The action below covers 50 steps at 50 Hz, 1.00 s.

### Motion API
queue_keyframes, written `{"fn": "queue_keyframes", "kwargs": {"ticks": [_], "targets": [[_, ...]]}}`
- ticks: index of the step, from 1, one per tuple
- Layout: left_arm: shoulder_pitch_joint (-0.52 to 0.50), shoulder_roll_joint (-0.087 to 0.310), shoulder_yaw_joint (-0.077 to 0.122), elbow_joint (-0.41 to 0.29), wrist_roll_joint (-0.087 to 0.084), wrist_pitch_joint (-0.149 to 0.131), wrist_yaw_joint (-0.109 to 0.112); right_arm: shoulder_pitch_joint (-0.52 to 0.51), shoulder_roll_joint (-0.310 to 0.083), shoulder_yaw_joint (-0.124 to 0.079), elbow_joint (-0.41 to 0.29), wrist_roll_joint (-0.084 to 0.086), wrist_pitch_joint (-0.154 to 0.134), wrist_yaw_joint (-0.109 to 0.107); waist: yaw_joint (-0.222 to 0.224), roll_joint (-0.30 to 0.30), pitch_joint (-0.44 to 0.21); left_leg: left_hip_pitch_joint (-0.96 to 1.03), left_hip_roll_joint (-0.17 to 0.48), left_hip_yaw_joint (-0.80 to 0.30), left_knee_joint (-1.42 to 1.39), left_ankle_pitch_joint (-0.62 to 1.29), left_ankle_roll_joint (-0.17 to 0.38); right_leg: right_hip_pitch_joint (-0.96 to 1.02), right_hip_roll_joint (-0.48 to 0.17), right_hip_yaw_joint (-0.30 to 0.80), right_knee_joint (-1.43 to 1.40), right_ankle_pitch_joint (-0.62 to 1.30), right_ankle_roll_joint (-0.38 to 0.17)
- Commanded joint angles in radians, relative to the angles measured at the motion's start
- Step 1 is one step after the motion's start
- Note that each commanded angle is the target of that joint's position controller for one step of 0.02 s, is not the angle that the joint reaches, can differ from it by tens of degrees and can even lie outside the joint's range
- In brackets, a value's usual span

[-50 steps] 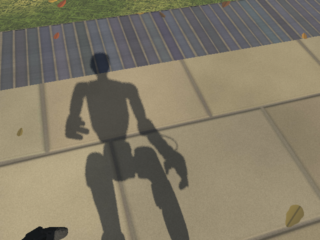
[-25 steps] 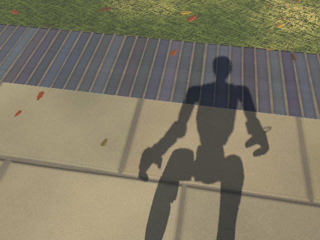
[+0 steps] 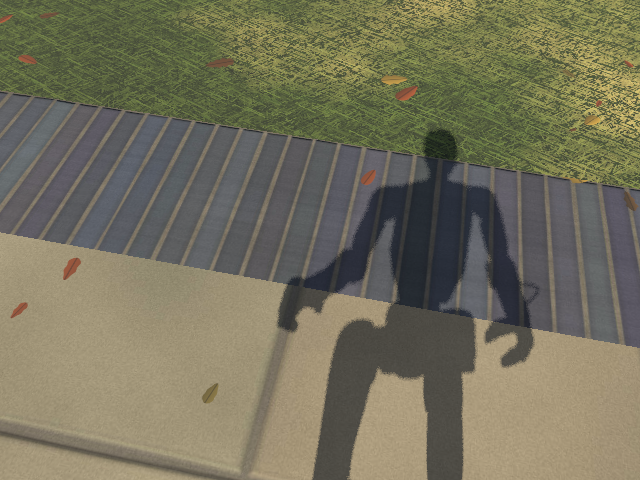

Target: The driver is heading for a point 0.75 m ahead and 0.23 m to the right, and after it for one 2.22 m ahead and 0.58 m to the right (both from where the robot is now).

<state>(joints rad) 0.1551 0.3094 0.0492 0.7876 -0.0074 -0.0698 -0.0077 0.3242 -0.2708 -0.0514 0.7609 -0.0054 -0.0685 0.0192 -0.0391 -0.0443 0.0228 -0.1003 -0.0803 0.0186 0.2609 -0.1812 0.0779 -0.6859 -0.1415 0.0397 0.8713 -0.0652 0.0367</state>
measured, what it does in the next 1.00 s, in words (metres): walks ahead, turning right: right foot, then left foot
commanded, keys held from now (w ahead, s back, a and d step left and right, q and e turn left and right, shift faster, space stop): w+e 0.76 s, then w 0.24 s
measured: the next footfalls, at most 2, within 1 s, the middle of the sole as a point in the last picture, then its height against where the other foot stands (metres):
right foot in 0.24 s outside the picture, level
left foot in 0.72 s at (324, 417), level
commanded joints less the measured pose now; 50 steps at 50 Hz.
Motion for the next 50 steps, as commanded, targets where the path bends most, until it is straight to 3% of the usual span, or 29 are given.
{"fn": "queue_keyframes", "kwargs": {"ticks": [1,5,8,10,11,12,13,14,15,16,17,18,19,22,25,27,29,32,34,35,36,37,38,39,40,41,43,47,50], "targets": [[-0.047,0.033,0.000,-0.053,-0.008,-0.012,-0.013,-0.041,-0.160,-0.039,-0.050,-0.002,-0.022,-0.013,-0.003,0.102,0.020,-0.056,0.250,-0.062,-0.141,0.213,0.132,0.060,0.016,-0.015,-0.159,0.186,-0.008],[-0.139,0.040,-0.004,-0.095,-0.018,-0.014,-0.034,0.016,-0.178,-0.047,0.003,0.005,-0.016,-0.015,-0.042,0.089,0.059,0.080,0.308,-0.024,-0.131,0.206,0.117,0.017,0.048,-0.005,-0.268,0.179,-0.045],[-0.158,0.047,-0.001,-0.123,-0.012,-0.015,-0.054,0.016,-0.186,-0.054,0.023,0.013,0.002,-0.024,-0.032,0.093,0.056,0.201,0.345,0.001,-0.056,0.345,0.088,-0.009,0.071,-0.023,-0.304,0.057,-0.087],[-0.090,0.076,0.014,-0.122,-0.006,-0.011,-0.058,-0.010,-0.209,-0.060,0.017,0.013,0.016,-0.035,0.014,0.125,-0.008,0.230,0.337,0.037,0.079,0.681,0.058,0.113,0.129,-0.085,-0.301,-0.044,-0.122],[0.017,0.109,0.035,-0.100,-0.004,-0.008,-0.055,-0.027,-0.214,-0.060,0.010,0.012,0.027,-0.042,0.077,0.124,-0.078,0.209,0.310,0.074,0.238,0.831,0.032,0.263,0.174,-0.121,-0.319,-0.048,-0.146],[0.165,0.167,0.065,-0.065,-0.007,-0.004,-0.045,-0.019,-0.197,-0.051,-0.002,0.007,0.032,-0.053,0.143,0.088,-0.168,0.085,0.267,0.109,0.463,0.783,-0.006,0.507,0.178,-0.076,-0.332,-0.005,-0.183],[0.281,0.290,0.099,-0.061,-0.007,0.002,-0.031,0.078,-0.117,-0.020,-0.045,-0.015,0.011,-0.048,0.128,-0.114,-0.310,-0.312,0.149,0.121,0.859,0.356,-0.075,0.915,-0.069,0.344,-0.322,-0.037,-0.345],[0.286,0.246,0.083,-0.066,-0.024,0.001,-0.032,0.064,-0.076,0.001,-0.045,-0.019,-0.021,-0.031,0.123,-0.186,-0.416,-0.573,-0.012,-0.043,1.076,-0.372,-0.105,1.092,-0.193,0.780,-0.521,-0.196,-0.453],[0.273,0.185,0.063,-0.069,-0.017,-0.001,-0.030,-0.023,-0.155,-0.019,-0.064,0.024,-0.052,-0.011,0.159,-0.116,-0.331,-0.682,0.061,-0.145,1.124,-0.339,-0.076,1.047,-0.172,0.698,-0.565,-0.291,-0.396],[0.220,0.157,0.056,-0.081,-0.011,-0.001,-0.025,-0.100,-0.160,-0.016,-0.090,0.042,-0.068,-0.006,0.148,-0.046,-0.211,-0.701,0.106,-0.125,1.074,-0.261,-0.056,0.912,-0.134,0.566,-0.572,-0.266,-0.357],[0.160,0.138,0.048,-0.093,-0.007,0.000,-0.024,-0.129,-0.153,-0.016,-0.098,0.024,-0.073,-0.009,0.109,0.028,-0.116,-0.672,0.142,-0.113,0.974,-0.205,-0.056,0.753,-0.100,0.470,-0.590,-0.172,-0.337],[0.114,0.109,0.039,-0.108,0.001,-0.002,-0.020,-0.129,-0.163,-0.025,-0.096,0.003,-0.067,-0.016,0.073,0.024,-0.081,-0.597,0.172,-0.114,0.891,-0.165,-0.063,0.642,-0.068,0.402,-0.610,-0.069,-0.323],[0.087,0.103,0.035,-0.124,0.008,0.001,-0.017,-0.113,-0.157,-0.027,-0.096,-0.006,-0.057,-0.017,0.046,-0.001,-0.065,-0.543,0.178,-0.112,0.856,-0.146,-0.075,0.570,-0.043,0.373,-0.630,-0.005,-0.324],[0.082,0.129,0.045,-0.131,0.001,-0.001,-0.002,-0.098,-0.121,-0.021,-0.100,-0.012,-0.032,-0.023,0.023,-0.013,-0.047,-0.501,0.169,-0.079,0.727,-0.083,-0.125,0.454,-0.008,0.281,-0.659,0.130,-0.335],[0.115,0.153,0.055,-0.118,-0.010,0.004,0.015,-0.212,-0.085,-0.006,-0.130,-0.013,-0.030,-0.024,0.062,-0.019,-0.023,-0.456,0.136,-0.068,0.490,0.129,-0.152,0.395,0.050,0.208,-0.654,0.096,-0.288],[0.151,0.155,0.057,-0.107,-0.014,0.012,0.021,-0.285,-0.075,-0.001,-0.145,-0.004,-0.037,-0.017,0.095,-0.031,-0.022,-0.398,0.101,-0.062,0.362,0.243,-0.158,0.384,0.065,0.208,-0.639,0.033,-0.262],[0.188,0.157,0.059,-0.093,-0.020,0.020,0.024,-0.330,-0.089,-0.005,-0.159,0.009,-0.044,-0.010,0.112,-0.038,-0.022,-0.372,0.083,-0.077,0.296,0.269,-0.155,0.416,0.048,0.254,-0.612,-0.015,-0.251],[0.200,0.147,0.059,-0.088,-0.020,0.030,0.029,-0.326,-0.128,-0.021,-0.163,0.015,-0.055,-0.001,0.094,-0.057,-0.028,-0.347,0.083,-0.113,0.230,0.190,-0.126,0.512,0.010,0.350,-0.525,-0.053,-0.228],[0.177,0.134,0.058,-0.097,-0.015,0.035,0.028,-0.240,-0.149,-0.036,-0.142,0.015,-0.064,-0.002,0.040,-0.078,-0.047,-0.234,0.082,-0.096,0.187,0.134,-0.086,0.521,0.019,0.378,-0.444,-0.028,-0.201],[0.175,0.098,0.046,-0.104,-0.010,0.034,0.025,-0.148,-0.176,-0.050,-0.124,0.005,-0.069,-0.009,-0.006,-0.064,-0.110,-0.075,0.118,-0.110,0.174,0.120,-0.050,0.487,0.067,0.345,-0.328,-0.007,-0.171],[0.191,0.034,0.022,-0.121,0.006,0.030,0.021,-0.006,-0.230,-0.064,-0.114,-0.009,-0.069,-0.018,-0.058,0.057,-0.248,0.171,0.290,-0.275,0.184,0.043,0.010,0.375,0.136,0.254,-0.051,-0.153,-0.134],[0.328,-0.015,0.005,-0.157,-0.024,0.018,0.019,0.064,-0.312,-0.084,-0.076,-0.017,-0.053,-0.013,0.008,0.397,-0.341,0.442,0.502,-0.752,0.086,-0.177,0.179,0.023,0.259,0.126,0.263,-0.541,-0.075],[0.313,0.096,0.023,-0.128,-0.035,0.017,0.023,0.043,-0.217,-0.067,-0.089,0.006,-0.049,-0.008,-0.018,0.291,-0.274,0.400,0.506,-0.821,0.041,-0.391,0.170,-0.097,0.169,0.149,0.393,-0.503,-0.060],[0.205,0.144,0.038,-0.134,-0.027,0.021,0.022,0.011,-0.155,-0.050,-0.093,0.007,-0.046,-0.011,-0.048,0.188,-0.155,0.289,0.450,-0.655,0.030,-0.356,0.126,-0.114,0.140,0.136,0.416,-0.405,-0.056],[0.151,0.128,0.037,-0.142,-0.015,0.024,0.024,-0.028,-0.138,-0.040,-0.091,-0.004,-0.042,-0.009,-0.036,0.121,-0.093,0.178,0.401,-0.525,0.019,-0.216,0.103,-0.080,0.113,0.109,0.396,-0.335,-0.050],[0.115,0.112,0.037,-0.154,-0.005,0.021,0.022,-0.052,-0.116,-0.033,-0.079,-0.008,-0.038,-0.007,-0.022,0.116,-0.041,0.097,0.360,-0.438,0.000,-0.099,0.102,-0.063,0.094,0.109,0.346,-0.291,-0.048],[0.122,0.074,0.032,-0.158,-0.015,0.022,0.011,-0.062,-0.096,-0.025,-0.063,-0.010,-0.044,-0.007,0.011,0.160,-0.021,0.017,0.313,-0.324,-0.043,0.021,0.101,0.006,0.070,0.092,0.274,-0.258,-0.049],[0.054,0.024,0.013,-0.182,-0.001,0.022,0.002,-0.047,-0.142,-0.038,-0.024,0.009,-0.049,-0.005,0.018,0.130,-0.006,0.002,0.323,-0.224,-0.097,0.183,0.145,-0.009,0.053,0.051,0.080,-0.183,-0.033],[-0.032,0.004,-0.001,-0.196,-0.001,0.008,-0.012,-0.033,-0.166,-0.042,-0.001,0.017,-0.037,-0.009,-0.008,0.118,0.002,-0.004,0.295,-0.133,-0.111,0.236,0.127,0.039,0.050,0.007,-0.109,-0.022,-0.031]]}}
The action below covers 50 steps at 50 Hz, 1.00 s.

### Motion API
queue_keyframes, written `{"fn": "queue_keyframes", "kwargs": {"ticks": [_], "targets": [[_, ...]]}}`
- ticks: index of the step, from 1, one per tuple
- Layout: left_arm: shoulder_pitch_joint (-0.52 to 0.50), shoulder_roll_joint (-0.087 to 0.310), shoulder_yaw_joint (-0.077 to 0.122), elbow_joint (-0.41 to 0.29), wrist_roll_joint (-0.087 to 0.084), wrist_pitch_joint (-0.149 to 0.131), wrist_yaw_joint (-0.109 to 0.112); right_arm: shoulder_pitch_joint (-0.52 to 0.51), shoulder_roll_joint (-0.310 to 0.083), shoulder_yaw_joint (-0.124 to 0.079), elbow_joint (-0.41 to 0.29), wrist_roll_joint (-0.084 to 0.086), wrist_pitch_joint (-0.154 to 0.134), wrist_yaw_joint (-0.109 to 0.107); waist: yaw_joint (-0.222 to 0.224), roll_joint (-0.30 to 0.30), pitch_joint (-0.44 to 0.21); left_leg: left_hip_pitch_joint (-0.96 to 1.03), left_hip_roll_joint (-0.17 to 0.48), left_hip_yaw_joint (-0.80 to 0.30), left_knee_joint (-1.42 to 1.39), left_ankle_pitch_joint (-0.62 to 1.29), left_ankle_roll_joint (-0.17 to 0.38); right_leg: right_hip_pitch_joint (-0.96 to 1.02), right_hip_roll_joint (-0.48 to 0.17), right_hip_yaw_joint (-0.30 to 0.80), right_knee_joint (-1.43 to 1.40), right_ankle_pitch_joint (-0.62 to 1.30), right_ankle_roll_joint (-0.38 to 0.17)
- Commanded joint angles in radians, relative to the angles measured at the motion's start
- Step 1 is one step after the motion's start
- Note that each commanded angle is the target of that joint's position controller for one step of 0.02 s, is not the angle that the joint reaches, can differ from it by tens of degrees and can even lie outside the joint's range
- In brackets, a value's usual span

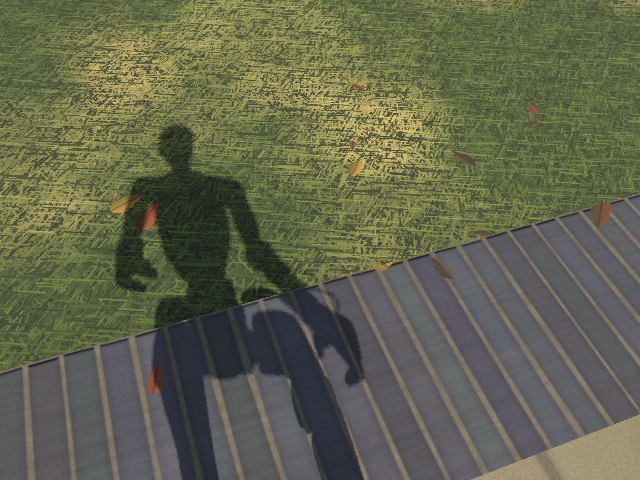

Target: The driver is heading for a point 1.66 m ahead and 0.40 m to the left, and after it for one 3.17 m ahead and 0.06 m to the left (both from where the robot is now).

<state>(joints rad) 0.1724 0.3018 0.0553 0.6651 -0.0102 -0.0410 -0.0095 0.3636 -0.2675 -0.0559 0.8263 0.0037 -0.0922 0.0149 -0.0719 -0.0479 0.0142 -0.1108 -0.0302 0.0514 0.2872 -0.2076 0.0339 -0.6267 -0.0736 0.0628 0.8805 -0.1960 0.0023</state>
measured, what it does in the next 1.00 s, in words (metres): walks ahead, turning left: right foot, then left foot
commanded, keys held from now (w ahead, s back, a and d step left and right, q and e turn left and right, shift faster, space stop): w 0.20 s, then w+q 0.76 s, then q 0.04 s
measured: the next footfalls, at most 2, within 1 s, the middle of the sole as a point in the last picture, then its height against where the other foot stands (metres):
right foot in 0.20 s outside the picture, level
left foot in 0.74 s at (251, 451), level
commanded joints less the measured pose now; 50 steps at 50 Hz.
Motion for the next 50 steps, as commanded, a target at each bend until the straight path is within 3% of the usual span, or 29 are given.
{"fn": "queue_keyframes", "kwargs": {"ticks": [1,4,7,8,9,10,11,12,13,14,15,16,18,22,27,32,35,36,37,38,39,40,41,42,43,44,45,48,50], "targets": [[-0.082,0.010,-0.010,-0.079,0.000,-0.025,-0.015,-0.059,-0.177,-0.037,-0.057,0.012,-0.009,-0.006,0.014,0.122,0.016,0.002,0.235,-0.141,-0.135,0.266,0.162,0.007,-0.009,-0.031,-0.174,0.152,0.003],[-0.166,0.020,-0.008,-0.102,-0.009,-0.031,-0.025,0.003,-0.192,-0.039,-0.021,0.020,0.003,-0.004,-0.013,0.127,0.030,0.037,0.253,-0.127,-0.122,0.272,0.150,0.052,0.015,-0.056,-0.271,0.193,-0.007],[-0.190,0.044,0.001,-0.120,-0.011,-0.035,-0.033,0.022,-0.207,-0.043,0.007,0.028,0.020,-0.008,0.007,0.141,0.038,0.114,0.292,-0.131,-0.074,0.349,0.128,0.082,0.031,-0.062,-0.335,0.119,-0.046],[-0.153,0.061,0.009,-0.111,-0.007,-0.036,-0.033,0.012,-0.217,-0.045,0.010,0.029,0.026,-0.011,0.039,0.143,0.017,0.126,0.289,-0.117,-0.021,0.463,0.115,0.152,0.051,-0.079,-0.361,0.102,-0.063],[-0.057,0.085,0.026,-0.082,0.000,-0.035,-0.029,-0.002,-0.218,-0.043,0.011,0.032,0.031,-0.015,0.099,0.136,-0.040,0.110,0.261,-0.079,0.092,0.608,0.093,0.301,0.078,-0.105,-0.400,0.122,-0.088],[0.090,0.132,0.051,-0.037,0.004,-0.032,-0.020,0.002,-0.195,-0.033,0.009,0.025,0.031,-0.019,0.164,0.118,-0.135,0.030,0.213,-0.038,0.272,0.625,0.063,0.526,0.071,-0.094,-0.396,0.142,-0.117],[0.269,0.215,0.072,-0.011,0.015,-0.023,-0.003,0.010,-0.127,-0.004,-0.021,-0.008,0.025,-0.019,0.220,-0.035,-0.287,-0.206,0.147,-0.005,0.615,0.260,0.020,0.835,-0.164,0.173,-0.367,0.187,-0.189],[0.270,0.253,0.072,-0.006,0.016,-0.021,-0.008,0.122,-0.038,0.023,-0.027,0.006,0.007,-0.012,0.154,-0.258,-0.398,-0.524,-0.005,-0.084,0.894,-0.376,-0.017,1.035,-0.345,0.604,-0.504,-0.035,-0.326],[0.252,0.158,0.050,-0.008,0.007,-0.023,-0.009,0.042,-0.155,-0.007,-0.017,0.031,-0.003,-0.008,0.192,-0.118,-0.301,-0.626,0.046,-0.177,0.987,-0.370,-0.008,0.953,-0.314,0.575,-0.554,-0.158,-0.287],[0.192,0.128,0.038,-0.005,0.003,-0.027,-0.009,-0.038,-0.180,-0.018,-0.045,0.048,-0.008,-0.005,0.177,-0.089,-0.164,-0.667,0.085,-0.159,0.978,-0.274,0.001,0.825,-0.280,0.422,-0.578,-0.123,-0.250],[0.131,0.100,0.029,-0.005,0.007,-0.031,-0.011,-0.070,-0.165,-0.017,-0.045,0.041,-0.006,-0.009,0.142,-0.030,-0.103,-0.630,0.125,-0.144,0.937,-0.189,-0.004,0.704,-0.236,0.321,-0.609,-0.052,-0.227],[0.084,0.071,0.023,-0.003,0.012,-0.037,-0.014,-0.076,-0.153,-0.021,-0.043,0.027,0.002,-0.011,0.113,-0.035,-0.053,-0.596,0.148,-0.145,0.890,-0.130,-0.012,0.612,-0.201,0.240,-0.646,0.011,-0.216],[0.047,0.052,0.024,0.010,0.021,-0.056,-0.015,-0.029,-0.112,-0.019,-0.024,0.029,0.028,-0.012,0.069,-0.057,-0.038,-0.503,0.169,-0.154,0.864,-0.060,-0.026,0.508,-0.176,0.137,-0.709,0.094,-0.209],[0.063,0.071,0.036,0.060,0.031,-0.077,-0.003,-0.091,-0.081,-0.019,-0.048,0.023,0.054,-0.017,0.063,-0.011,0.015,-0.578,0.161,-0.185,0.755,0.081,-0.050,0.489,-0.175,-0.013,-0.753,0.253,-0.210],[0.090,0.101,0.043,0.097,0.023,-0.067,0.016,-0.232,-0.051,-0.005,-0.092,0.013,0.046,0.010,0.109,0.009,0.056,-0.553,0.138,-0.104,0.479,0.308,-0.035,0.524,-0.152,-0.169,-0.766,0.303,-0.168],[0.167,0.134,0.058,0.148,-0.001,-0.032,0.025,-0.356,-0.046,0.001,-0.173,0.015,0.051,0.040,0.144,0.014,0.092,-0.606,0.116,-0.036,0.355,0.200,0.013,0.707,-0.211,-0.223,-0.682,0.431,-0.151],[0.144,0.175,0.068,0.143,-0.012,-0.005,0.037,-0.284,-0.089,-0.024,-0.188,0.015,0.061,0.051,0.079,-0.037,0.010,-0.444,0.026,0.054,0.353,0.037,0.070,0.758,-0.212,-0.261,-0.487,0.879,-0.118],[0.126,0.187,0.070,0.138,-0.015,0.005,0.041,-0.172,-0.126,-0.045,-0.167,0.018,0.064,0.047,0.014,-0.041,-0.054,-0.295,-0.013,0.071,0.342,0.017,0.096,0.730,-0.194,-0.276,-0.331,0.964,-0.100],[0.109,0.181,0.064,0.131,-0.017,0.005,0.045,-0.010,-0.184,-0.079,-0.129,0.020,0.067,0.032,-0.075,-0.010,-0.136,-0.037,-0.038,0.042,0.268,0.082,0.137,0.605,-0.151,-0.296,-0.103,0.866,-0.062],[0.150,0.097,0.036,0.111,0.022,-0.008,0.042,0.087,-0.281,-0.102,-0.110,0.027,0.079,0.007,-0.067,0.190,-0.221,0.245,0.161,-0.274,0.259,0.163,0.209,0.325,-0.068,-0.290,0.229,0.240,-0.016],[0.211,0.012,0.004,0.058,0.021,-0.042,0.024,0.035,-0.324,-0.098,-0.146,0.025,0.063,0.015,0.025,0.324,-0.366,0.502,0.369,-0.871,0.078,-0.054,0.426,-0.037,0.144,-0.087,0.532,-0.414,0.029],[0.092,0.113,0.026,0.050,-0.016,-0.075,0.009,0.042,-0.232,-0.076,-0.153,0.020,0.053,0.022,-0.048,0.160,-0.347,0.485,0.357,-0.832,0.006,-0.110,0.369,-0.139,0.080,0.055,0.554,-0.366,0.005],[0.036,0.122,0.028,0.026,-0.038,-0.091,0.004,0.021,-0.191,-0.066,-0.144,0.017,0.045,0.022,-0.037,0.131,-0.207,0.368,0.322,-0.686,0.003,-0.073,0.327,-0.175,0.044,0.038,0.502,-0.290,-0.015],[0.023,0.107,0.027,0.031,-0.022,-0.097,0.013,-0.039,-0.166,-0.058,-0.150,0.018,0.040,0.020,0.011,0.037,-0.115,0.215,0.273,-0.570,0.004,0.032,0.289,-0.138,0.000,0.032,0.407,-0.213,-0.016],[0.024,0.115,0.035,0.038,0.005,-0.093,0.019,-0.093,-0.133,-0.048,-0.161,0.013,0.039,0.015,0.045,0.045,-0.076,0.105,0.232,-0.485,-0.002,0.136,0.271,-0.078,-0.027,0.030,0.325,-0.164,-0.007],[0.045,0.117,0.039,0.041,0.010,-0.081,0.017,-0.118,-0.120,-0.042,-0.179,0.000,0.038,0.009,0.074,0.074,-0.066,0.031,0.208,-0.446,-0.022,0.203,0.266,-0.014,-0.040,0.034,0.296,-0.129,0.002],[0.057,0.110,0.040,0.039,0.014,-0.069,0.018,-0.125,-0.121,-0.043,-0.185,-0.001,0.037,0.005,0.086,0.081,-0.064,-0.006,0.195,-0.429,-0.037,0.244,0.270,0.009,-0.041,0.028,0.256,-0.112,0.016],[0.005,0.073,0.030,0.018,0.022,-0.047,0.022,-0.085,-0.154,-0.053,-0.173,0.006,0.032,-0.014,0.079,0.080,-0.031,-0.096,0.165,-0.355,-0.056,0.324,0.265,0.006,-0.026,-0.001,0.100,-0.019,0.059],[-0.081,0.053,0.021,-0.008,0.029,-0.046,0.024,-0.066,-0.169,-0.057,-0.162,0.005,0.042,-0.030,0.059,0.097,-0.001,-0.146,0.117,-0.291,-0.015,0.464,0.221,0.039,0.010,-0.017,-0.065,0.108,0.068]]}}
Velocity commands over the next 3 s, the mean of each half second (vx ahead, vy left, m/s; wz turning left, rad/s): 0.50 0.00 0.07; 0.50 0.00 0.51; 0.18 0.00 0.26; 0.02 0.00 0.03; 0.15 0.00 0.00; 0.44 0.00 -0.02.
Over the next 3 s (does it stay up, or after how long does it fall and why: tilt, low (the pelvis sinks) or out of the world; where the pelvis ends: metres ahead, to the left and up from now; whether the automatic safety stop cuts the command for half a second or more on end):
stays up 1.01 0.32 -0.12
